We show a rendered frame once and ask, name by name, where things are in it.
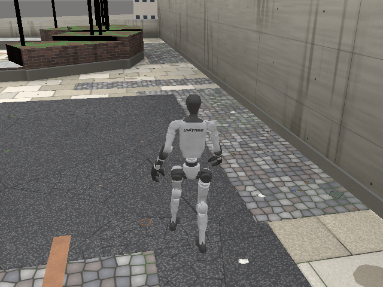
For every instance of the left robot upper arm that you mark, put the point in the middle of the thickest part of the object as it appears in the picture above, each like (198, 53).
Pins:
(173, 126)

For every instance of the left robot forearm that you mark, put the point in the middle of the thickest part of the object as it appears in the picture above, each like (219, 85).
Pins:
(161, 158)

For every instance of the right robot shin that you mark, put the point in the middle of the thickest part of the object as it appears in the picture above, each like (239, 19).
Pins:
(202, 220)

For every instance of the right robot upper arm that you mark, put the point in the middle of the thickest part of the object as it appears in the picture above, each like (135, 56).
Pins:
(213, 135)

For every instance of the right robot hand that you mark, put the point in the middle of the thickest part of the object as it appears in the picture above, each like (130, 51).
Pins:
(216, 163)

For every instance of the left robot hand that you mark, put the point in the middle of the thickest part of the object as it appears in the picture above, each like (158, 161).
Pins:
(154, 173)

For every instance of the humanoid robot head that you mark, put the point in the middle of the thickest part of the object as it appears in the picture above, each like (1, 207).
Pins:
(193, 103)

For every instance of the right robot forearm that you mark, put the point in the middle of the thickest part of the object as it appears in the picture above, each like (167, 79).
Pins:
(218, 155)

